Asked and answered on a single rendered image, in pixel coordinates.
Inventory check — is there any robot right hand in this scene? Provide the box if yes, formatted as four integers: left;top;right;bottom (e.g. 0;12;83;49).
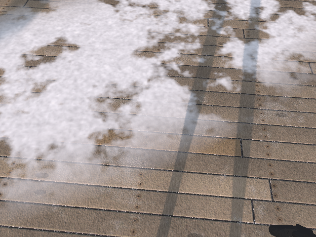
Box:
269;224;316;237

